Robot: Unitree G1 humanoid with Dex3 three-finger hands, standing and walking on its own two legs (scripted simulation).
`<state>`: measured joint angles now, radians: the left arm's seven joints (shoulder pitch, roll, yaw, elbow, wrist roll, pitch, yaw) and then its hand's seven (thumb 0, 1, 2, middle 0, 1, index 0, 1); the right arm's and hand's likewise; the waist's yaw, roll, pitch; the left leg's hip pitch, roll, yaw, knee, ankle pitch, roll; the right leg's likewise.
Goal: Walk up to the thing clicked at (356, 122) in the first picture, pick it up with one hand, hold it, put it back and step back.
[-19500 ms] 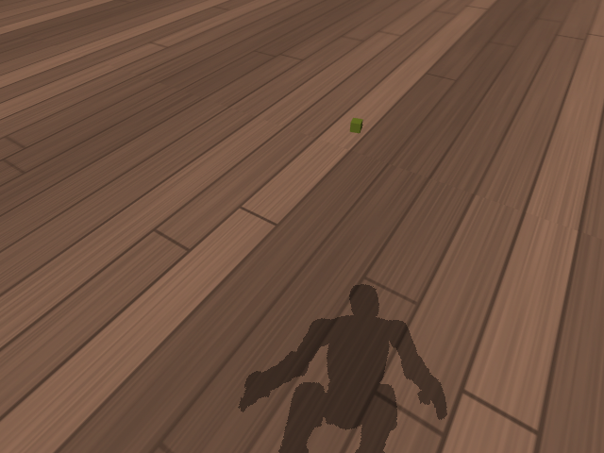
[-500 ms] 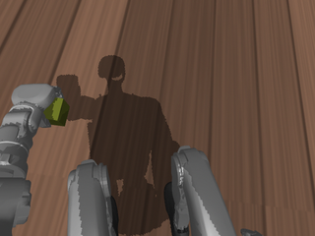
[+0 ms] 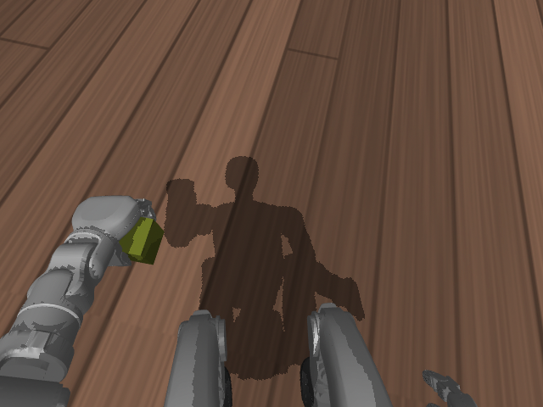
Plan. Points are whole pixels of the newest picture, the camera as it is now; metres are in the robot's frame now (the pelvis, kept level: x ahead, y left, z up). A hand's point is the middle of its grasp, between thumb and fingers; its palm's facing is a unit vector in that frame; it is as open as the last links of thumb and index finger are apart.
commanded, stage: lift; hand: left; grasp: from above
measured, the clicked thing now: (135, 239) +0.41 +0.23 -0.11
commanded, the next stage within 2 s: hold in 0.80 s
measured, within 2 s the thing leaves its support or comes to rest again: neither
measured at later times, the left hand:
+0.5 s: hand (73, 220) +0.36 +0.23 +0.08, palm faces -0.45 -0.03 -0.89, open 8.9 cm
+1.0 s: hand (51, 174) +0.38 +0.23 +0.15, palm faces -0.45 -0.04 -0.89, open 8.9 cm
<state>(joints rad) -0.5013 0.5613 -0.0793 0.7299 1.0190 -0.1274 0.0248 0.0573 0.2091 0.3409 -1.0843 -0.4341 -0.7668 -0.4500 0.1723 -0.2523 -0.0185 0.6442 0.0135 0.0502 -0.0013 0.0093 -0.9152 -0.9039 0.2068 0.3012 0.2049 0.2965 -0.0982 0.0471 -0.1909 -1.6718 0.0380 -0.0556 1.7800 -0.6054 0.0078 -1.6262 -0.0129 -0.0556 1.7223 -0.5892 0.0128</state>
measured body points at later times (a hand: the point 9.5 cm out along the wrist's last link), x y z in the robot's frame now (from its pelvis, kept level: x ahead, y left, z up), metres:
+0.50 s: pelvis +0.03 +0.00 +0.15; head +0.10 +0.01 +0.60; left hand +0.38 +0.23 +0.13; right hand +0.13 -0.27 +0.04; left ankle +0.09 +0.12 -0.49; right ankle +0.09 -0.13 -0.49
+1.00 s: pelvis +0.07 +0.00 +0.21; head +0.11 -0.01 +0.66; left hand +0.40 +0.23 +0.20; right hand +0.18 -0.27 +0.09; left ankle +0.09 +0.12 -0.49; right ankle +0.09 -0.13 -0.49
